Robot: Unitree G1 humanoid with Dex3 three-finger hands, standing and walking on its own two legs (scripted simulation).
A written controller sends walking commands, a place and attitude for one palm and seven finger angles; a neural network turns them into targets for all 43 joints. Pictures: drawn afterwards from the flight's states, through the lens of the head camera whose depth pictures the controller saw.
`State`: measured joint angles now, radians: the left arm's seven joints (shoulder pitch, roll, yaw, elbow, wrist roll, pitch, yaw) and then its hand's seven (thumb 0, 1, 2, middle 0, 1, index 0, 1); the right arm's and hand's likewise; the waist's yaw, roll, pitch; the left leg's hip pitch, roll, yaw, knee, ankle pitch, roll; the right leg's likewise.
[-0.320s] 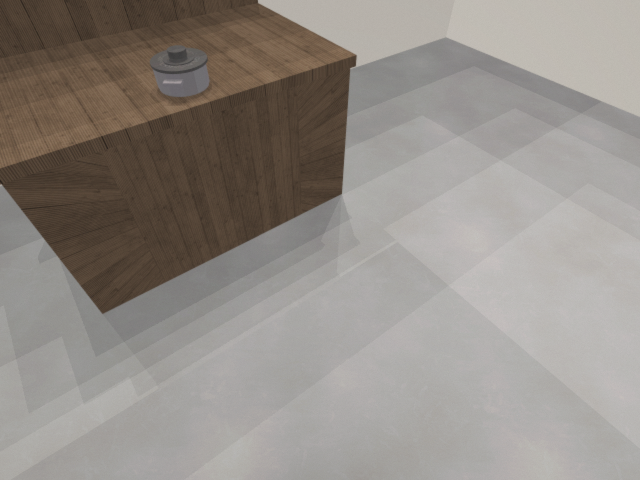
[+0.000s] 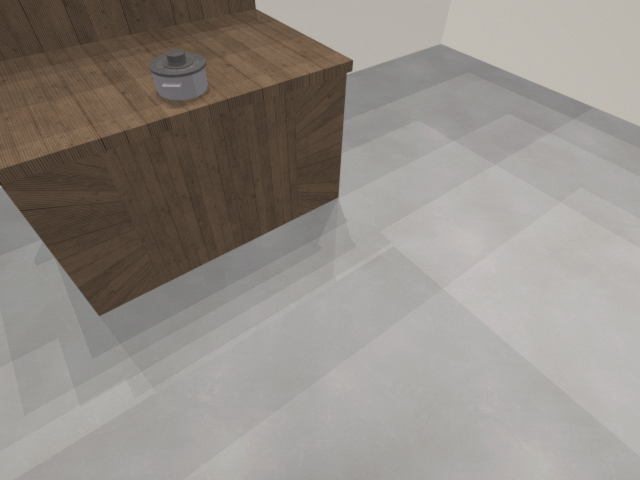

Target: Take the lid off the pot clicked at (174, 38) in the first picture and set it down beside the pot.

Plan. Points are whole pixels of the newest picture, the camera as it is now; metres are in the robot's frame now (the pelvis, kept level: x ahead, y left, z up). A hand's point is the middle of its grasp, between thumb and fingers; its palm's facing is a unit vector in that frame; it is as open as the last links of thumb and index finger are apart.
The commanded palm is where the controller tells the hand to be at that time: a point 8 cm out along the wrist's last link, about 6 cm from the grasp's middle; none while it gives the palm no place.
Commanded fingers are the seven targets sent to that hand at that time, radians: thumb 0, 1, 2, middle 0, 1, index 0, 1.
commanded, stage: look at it before walking up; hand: left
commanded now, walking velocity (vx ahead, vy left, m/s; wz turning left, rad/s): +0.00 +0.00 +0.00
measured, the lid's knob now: (175, 56) +1.21 +0.50 +0.00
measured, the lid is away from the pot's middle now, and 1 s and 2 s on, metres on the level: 0.00 0.00 0.00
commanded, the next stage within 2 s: walk to a spot facing it in 0.62 s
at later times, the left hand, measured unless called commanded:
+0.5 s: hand out of the picture +0.06 +0.24 -0.16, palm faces -0.03 -0.95 -0.31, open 7.4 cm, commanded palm none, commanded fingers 0.00 0.90 0.90 -0.20 -0.30 -0.20 -0.30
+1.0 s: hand out of the picture +0.04 +0.21 -0.18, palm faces -0.07 -0.97 -0.22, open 7.4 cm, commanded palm none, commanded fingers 0.00 0.90 0.90 -0.20 -0.30 -0.20 -0.30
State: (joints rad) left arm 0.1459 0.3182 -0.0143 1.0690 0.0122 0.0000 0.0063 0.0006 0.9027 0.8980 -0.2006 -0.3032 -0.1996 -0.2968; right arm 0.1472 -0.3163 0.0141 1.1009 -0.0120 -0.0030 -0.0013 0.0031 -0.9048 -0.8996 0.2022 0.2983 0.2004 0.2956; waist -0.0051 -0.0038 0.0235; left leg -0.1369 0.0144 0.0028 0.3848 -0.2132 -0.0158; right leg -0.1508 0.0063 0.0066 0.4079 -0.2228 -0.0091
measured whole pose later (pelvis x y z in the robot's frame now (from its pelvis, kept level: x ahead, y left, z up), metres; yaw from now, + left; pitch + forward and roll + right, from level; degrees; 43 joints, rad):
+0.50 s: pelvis +0.00 +0.01 +0.00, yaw +0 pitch -2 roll +0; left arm 0.17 0.31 -0.01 1.09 0.01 0.00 0.01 0.00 0.90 0.90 -0.20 -0.30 -0.20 -0.30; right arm 0.15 -0.30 0.01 1.11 -0.01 -0.01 0.00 0.00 -0.90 -0.90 0.20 0.30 0.20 0.30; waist 0.00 -0.01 0.03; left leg -0.13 0.01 0.01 0.37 -0.21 -0.01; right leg -0.15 0.00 0.01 0.39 -0.21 0.00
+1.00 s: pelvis +0.04 +0.01 -0.01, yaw -5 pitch -1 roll +1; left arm 0.33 0.23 0.01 1.09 0.03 0.02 -0.02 0.00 0.91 0.90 -0.20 -0.30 -0.20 -0.30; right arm 0.30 -0.22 -0.01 1.10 -0.03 -0.01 0.00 0.00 -0.91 -0.90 0.20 0.30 0.20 0.30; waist 0.01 -0.02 -0.02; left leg -0.12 0.02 0.09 0.50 -0.35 0.00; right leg -0.24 0.00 0.01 0.66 -0.42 -0.03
